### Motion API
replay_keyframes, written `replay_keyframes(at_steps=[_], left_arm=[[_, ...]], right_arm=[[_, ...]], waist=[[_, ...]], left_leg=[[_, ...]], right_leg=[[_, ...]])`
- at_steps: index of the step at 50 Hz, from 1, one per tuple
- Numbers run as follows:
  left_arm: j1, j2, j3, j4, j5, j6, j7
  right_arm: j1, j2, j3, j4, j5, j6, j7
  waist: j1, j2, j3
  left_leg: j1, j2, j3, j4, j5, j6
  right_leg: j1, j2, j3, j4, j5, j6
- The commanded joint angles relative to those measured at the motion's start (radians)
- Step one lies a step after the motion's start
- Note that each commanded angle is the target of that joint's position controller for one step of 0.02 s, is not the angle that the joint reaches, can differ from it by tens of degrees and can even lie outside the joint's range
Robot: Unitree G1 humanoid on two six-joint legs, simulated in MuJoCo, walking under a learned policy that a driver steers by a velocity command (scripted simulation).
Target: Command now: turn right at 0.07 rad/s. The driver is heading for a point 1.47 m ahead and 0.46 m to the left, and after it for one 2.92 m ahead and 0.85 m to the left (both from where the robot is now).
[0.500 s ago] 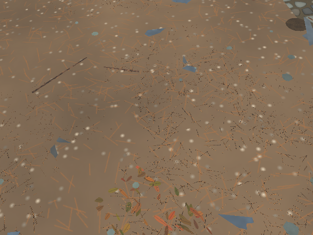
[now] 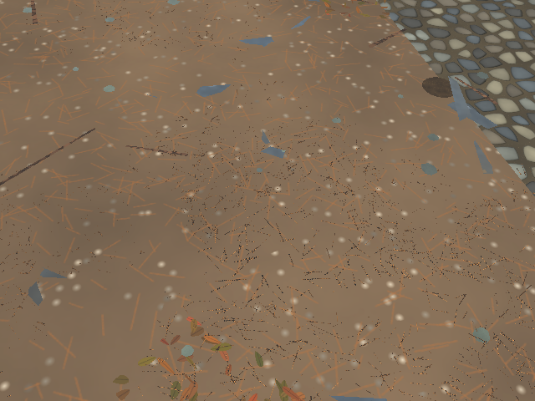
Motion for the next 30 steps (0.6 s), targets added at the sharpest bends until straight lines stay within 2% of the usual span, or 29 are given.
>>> replay_keyframes(at_steps=[1,3,8,21,22,24,25,26,27,28,30], left_arm=[[0.028,0.106,0.021,0.008,-0.003,-0.018,0.007],[0.023,0.099,0.018,0.036,-0.004,-0.021,0.014],[0.018,0.096,0.014,0.096,-0.007,-0.023,0.021],[0.037,0.077,-0.001,0.209,-0.009,-0.024,0.031],[0.046,0.069,-0.004,0.216,-0.007,-0.023,0.031],[0.044,0.076,0.002,0.210,0.000,-0.020,0.030],[0.027,0.077,0.004,0.198,0.009,-0.019,0.025],[0.001,0.065,0.003,0.181,0.017,-0.023,0.018],[-0.020,0.044,-0.003,0.165,0.026,-0.031,0.011],[-0.043,0.040,-0.003,0.149,0.028,-0.041,0.005],[-0.055,0.049,0.002,0.129,0.022,-0.063,-0.007]], right_arm=[[-0.006,-0.149,-0.032,-0.024,0.006,-0.013,-0.004],[0.003,-0.144,-0.030,-0.003,0.006,-0.015,-0.004],[0.012,-0.137,-0.027,0.051,0.004,-0.019,-0.003],[0.049,-0.111,-0.009,0.173,0.003,-0.018,-0.008],[0.060,-0.110,-0.008,0.182,0.001,-0.018,-0.007],[0.081,-0.154,-0.027,0.193,-0.001,-0.007,-0.005],[0.111,-0.169,-0.036,0.200,-0.002,-0.001,-0.004],[0.154,-0.178,-0.044,0.213,-0.002,0.002,-0.003],[0.184,-0.182,-0.051,0.225,-0.003,0.002,-0.003],[0.196,-0.169,-0.053,0.230,-0.007,-0.004,-0.003],[0.195,-0.169,-0.060,0.228,-0.015,-0.024,0.002]], waist=[[-0.003,0.090,-0.010],[-0.009,0.061,-0.017],[-0.015,0.037,-0.021],[-0.013,0.046,-0.007],[-0.016,0.051,-0.026],[-0.027,0.098,0.000],[-0.043,0.134,0.035],[-0.059,0.166,0.074],[-0.065,0.187,0.113],[-0.068,0.174,0.141],[-0.055,0.133,0.130]], left_leg=[[0.008,0.148,-0.157,-0.124,0.102,0.031],[0.036,0.143,-0.146,-0.107,0.145,0.033],[0.050,0.135,-0.136,-0.102,0.164,0.033],[0.036,0.122,-0.131,-0.110,0.160,0.029],[0.042,0.115,-0.133,-0.123,0.053,0.031],[0.024,0.110,-0.177,-0.143,-0.283,0.066],[0.012,0.147,-0.250,-0.181,-0.451,0.103],[0.008,0.209,-0.341,-0.241,-0.575,0.149],[-0.005,0.282,-0.428,-0.286,-0.627,0.195],[-0.022,0.328,-0.475,-0.317,-0.601,0.224],[0.020,0.342,-0.467,-0.325,-0.480,0.236]], right_leg=[[-0.001,-0.088,0.070,-0.055,0.112,-0.006],[-0.005,-0.097,0.077,-0.074,0.133,-0.005],[0.003,-0.108,0.079,-0.088,0.145,-0.006],[0.016,-0.124,0.070,-0.090,0.150,-0.013],[0.018,-0.114,0.062,-0.089,0.075,-0.017],[-0.061,-0.052,0.012,0.004,-0.171,-0.039],[-0.146,-0.025,-0.014,0.074,-0.273,-0.047],[-0.224,-0.010,-0.056,0.159,-0.297,-0.049],[-0.270,-0.025,-0.102,0.237,-0.266,-0.048],[-0.310,-0.061,-0.109,0.309,-0.242,-0.046],[-0.373,-0.098,-0.099,0.387,-0.260,-0.043]])
Keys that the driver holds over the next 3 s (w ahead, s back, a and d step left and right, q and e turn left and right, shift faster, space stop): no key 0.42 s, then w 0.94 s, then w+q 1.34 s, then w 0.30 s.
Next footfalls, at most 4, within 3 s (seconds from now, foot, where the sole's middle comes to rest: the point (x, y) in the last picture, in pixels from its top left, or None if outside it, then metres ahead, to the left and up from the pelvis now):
0.74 right None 0.13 -0.12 -0.78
1.22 left None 0.47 0.03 -0.78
1.76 right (314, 304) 0.79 -0.12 -0.78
2.28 left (217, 251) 0.96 0.16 -0.78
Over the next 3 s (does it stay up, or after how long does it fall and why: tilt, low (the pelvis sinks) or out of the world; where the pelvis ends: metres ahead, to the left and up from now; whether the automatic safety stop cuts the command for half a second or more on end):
stays up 1.20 0.26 -0.01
